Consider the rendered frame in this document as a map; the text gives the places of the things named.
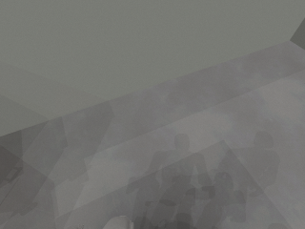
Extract robot left thigh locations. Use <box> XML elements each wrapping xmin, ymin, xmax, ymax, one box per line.
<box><xmin>103</xmin><ymin>217</ymin><xmax>134</xmax><ymax>229</ymax></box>

